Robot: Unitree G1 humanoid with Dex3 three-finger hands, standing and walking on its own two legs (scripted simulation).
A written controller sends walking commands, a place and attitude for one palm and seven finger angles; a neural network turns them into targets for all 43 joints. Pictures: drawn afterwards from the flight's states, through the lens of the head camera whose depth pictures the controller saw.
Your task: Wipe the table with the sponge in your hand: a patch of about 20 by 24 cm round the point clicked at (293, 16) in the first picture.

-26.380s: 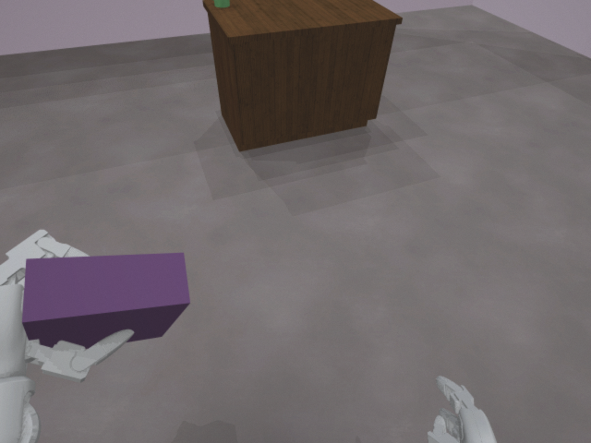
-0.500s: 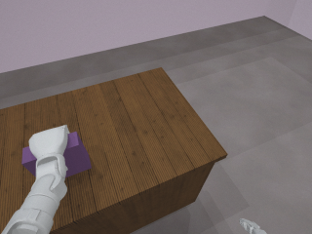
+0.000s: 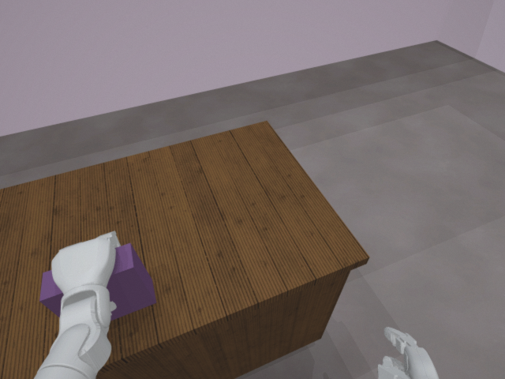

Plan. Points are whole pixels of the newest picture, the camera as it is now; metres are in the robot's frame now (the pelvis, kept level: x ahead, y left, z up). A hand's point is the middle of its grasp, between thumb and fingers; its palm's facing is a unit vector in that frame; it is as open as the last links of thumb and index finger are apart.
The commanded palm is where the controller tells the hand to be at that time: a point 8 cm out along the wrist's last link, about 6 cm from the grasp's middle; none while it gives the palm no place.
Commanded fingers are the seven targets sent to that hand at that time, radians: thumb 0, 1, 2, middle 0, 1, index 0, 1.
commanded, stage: wipe back along the middle lane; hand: left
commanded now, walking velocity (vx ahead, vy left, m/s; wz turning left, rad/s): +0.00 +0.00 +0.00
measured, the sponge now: (109, 294) +0.26 +0.30 -0.05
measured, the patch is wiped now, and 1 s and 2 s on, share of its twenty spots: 0.60 0.70 0.80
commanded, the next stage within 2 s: slide across to the third lane in 0.20 s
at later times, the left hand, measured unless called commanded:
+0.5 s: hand (103, 294) +0.24 +0.28 +0.00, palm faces -0.07 -0.05 -1.00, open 9.9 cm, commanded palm +0.21 +0.25 +0.04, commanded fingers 0.00 0.10 1.30 -1.20 -1.60 -1.20 -1.60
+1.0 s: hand (140, 281) +0.27 +0.23 +0.00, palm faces -0.05 -0.04 -1.00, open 9.9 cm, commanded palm +0.24 +0.19 +0.04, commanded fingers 0.00 0.10 1.30 -1.20 -1.60 -1.20 -1.60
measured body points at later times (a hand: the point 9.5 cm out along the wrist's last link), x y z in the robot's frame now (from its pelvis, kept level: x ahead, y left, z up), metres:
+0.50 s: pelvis -0.01 -0.01 +0.00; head -0.01 -0.03 +0.45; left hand +0.24 +0.28 +0.05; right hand +0.19 -0.24 -0.10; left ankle +0.00 +0.09 -0.72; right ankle -0.02 -0.11 -0.72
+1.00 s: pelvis -0.02 -0.01 +0.00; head -0.02 -0.05 +0.45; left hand +0.26 +0.23 +0.05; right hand +0.20 -0.22 -0.10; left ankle +0.00 +0.09 -0.72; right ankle -0.02 -0.11 -0.72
